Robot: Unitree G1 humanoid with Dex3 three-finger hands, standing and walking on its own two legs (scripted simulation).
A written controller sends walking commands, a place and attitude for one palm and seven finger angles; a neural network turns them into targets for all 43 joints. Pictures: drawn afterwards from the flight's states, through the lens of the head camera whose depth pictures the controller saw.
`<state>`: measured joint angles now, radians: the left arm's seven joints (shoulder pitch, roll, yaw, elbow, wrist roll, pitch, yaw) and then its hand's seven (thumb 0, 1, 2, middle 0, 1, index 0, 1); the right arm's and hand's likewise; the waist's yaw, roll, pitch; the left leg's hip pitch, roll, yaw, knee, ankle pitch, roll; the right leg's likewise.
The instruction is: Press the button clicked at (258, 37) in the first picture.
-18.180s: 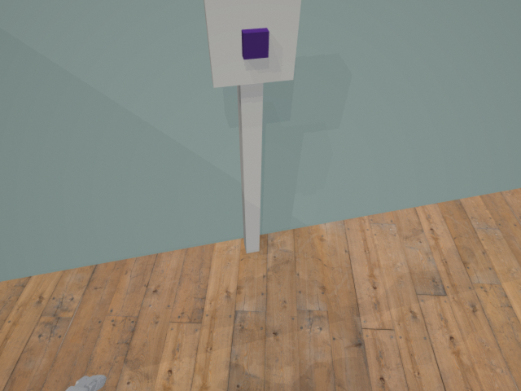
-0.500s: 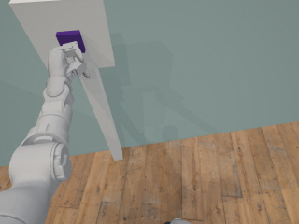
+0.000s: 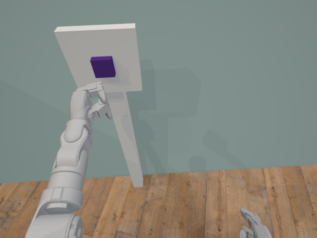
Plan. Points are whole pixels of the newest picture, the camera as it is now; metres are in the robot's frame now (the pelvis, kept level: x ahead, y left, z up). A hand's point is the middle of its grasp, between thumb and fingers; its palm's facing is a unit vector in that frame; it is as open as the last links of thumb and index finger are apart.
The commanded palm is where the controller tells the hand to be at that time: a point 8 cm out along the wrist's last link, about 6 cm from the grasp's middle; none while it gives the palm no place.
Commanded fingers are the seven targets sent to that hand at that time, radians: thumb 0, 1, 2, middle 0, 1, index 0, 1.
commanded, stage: pull the fist back off the button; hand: left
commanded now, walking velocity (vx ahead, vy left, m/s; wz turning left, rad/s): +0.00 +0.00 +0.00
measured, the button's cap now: (103, 66) +0.52 +0.19 +0.18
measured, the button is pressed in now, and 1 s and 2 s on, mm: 0 0 0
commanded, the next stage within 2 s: draw the hand back to the body in 0.04 s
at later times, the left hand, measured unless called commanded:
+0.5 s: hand (88, 125) +0.32 +0.18 +0.15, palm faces +0.15 -0.99 -0.02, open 3.1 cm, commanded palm +0.28 +0.23 +0.16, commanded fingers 0.00 0.90 0.90 -1.30 -1.50 -1.30 -1.50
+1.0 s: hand (45, 164) +0.21 +0.22 +0.16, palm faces +0.36 -0.89 -0.27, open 3.1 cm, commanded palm +0.17 +0.26 +0.17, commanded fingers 0.00 0.90 0.90 -1.30 -1.50 -1.30 -1.50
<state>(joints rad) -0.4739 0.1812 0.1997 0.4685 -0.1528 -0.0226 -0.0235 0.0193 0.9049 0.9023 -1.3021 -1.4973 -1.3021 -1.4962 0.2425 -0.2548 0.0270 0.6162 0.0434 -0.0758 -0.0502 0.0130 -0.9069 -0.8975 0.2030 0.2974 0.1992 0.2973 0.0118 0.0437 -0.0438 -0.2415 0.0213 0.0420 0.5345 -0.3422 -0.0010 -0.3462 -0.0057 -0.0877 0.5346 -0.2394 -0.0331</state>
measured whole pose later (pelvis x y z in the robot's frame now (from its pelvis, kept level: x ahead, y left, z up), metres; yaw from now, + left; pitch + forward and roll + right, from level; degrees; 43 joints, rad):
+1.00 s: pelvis -0.02 +0.00 +0.01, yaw +1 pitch -6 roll +0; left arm 0.22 0.27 0.18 -0.24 -0.05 -0.09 0.10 0.02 0.90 0.90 -1.31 -1.50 -1.31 -1.50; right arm 0.18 -0.22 0.05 0.65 -0.01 -0.11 -0.08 0.02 -0.90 -0.90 0.20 0.30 0.20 0.30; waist 0.06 0.06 0.05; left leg -0.03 0.01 0.03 0.39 -0.26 0.01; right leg -0.11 -0.01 -0.10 0.37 -0.15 -0.03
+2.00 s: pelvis -0.03 +0.02 +0.01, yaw +1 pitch +0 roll -1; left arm 0.59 0.35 0.34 -0.52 -0.02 -0.19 0.11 0.02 0.89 0.90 -1.31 -1.50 -1.31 -1.50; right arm 0.18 -0.24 0.00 0.57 -0.01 -0.05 -0.07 0.01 -0.90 -0.90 0.21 0.30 0.20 0.30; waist 0.00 0.04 0.04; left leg -0.20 0.00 0.04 0.47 -0.27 0.03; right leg -0.28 -0.03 -0.09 0.41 -0.14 0.00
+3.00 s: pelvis -0.20 +0.00 +0.00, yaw -2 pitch +4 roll +0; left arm 0.64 0.46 0.40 -0.66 -0.03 -0.26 0.12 0.02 0.89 0.90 -1.31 -1.50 -1.31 -1.49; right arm 0.17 -0.18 0.02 0.62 0.00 -0.09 -0.08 0.02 -0.90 -0.90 0.21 0.30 0.20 0.30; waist 0.01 -0.05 -0.02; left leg -0.48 -0.01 0.03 0.70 -0.29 -0.02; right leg -0.20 0.01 -0.01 0.48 -0.34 -0.01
